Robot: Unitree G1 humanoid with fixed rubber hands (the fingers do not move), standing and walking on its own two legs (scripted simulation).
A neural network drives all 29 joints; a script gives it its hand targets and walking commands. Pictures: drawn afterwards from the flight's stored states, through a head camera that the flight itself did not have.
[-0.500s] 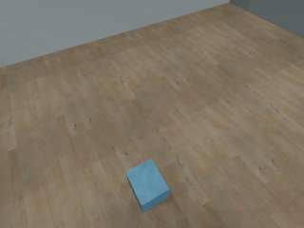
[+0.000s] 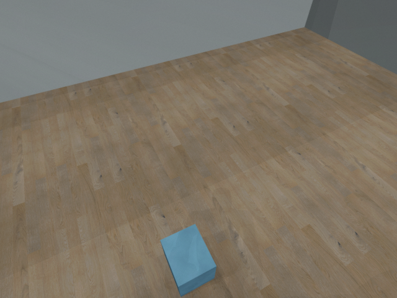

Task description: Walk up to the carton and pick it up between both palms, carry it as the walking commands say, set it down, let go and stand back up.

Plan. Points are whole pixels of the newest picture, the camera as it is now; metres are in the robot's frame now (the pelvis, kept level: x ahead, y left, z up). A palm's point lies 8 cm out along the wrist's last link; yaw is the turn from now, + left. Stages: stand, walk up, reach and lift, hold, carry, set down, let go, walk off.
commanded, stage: walk up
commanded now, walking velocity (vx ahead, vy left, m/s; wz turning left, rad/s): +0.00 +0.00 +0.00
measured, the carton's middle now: (188, 259) +0.41 +0.06 -0.68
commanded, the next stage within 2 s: none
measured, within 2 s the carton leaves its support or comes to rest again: neither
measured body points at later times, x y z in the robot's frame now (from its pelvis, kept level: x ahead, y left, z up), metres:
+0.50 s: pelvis +0.02 +0.00 +0.00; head +0.01 +0.00 +0.45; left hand +0.00 +0.21 -0.17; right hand +0.00 -0.20 -0.17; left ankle -0.03 +0.12 -0.75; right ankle -0.02 -0.10 -0.74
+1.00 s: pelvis +0.03 -0.11 -0.02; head +0.05 -0.11 +0.43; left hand +0.03 +0.12 -0.17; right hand +0.17 -0.35 -0.17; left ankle -0.03 -0.05 -0.69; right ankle +0.09 -0.21 -0.75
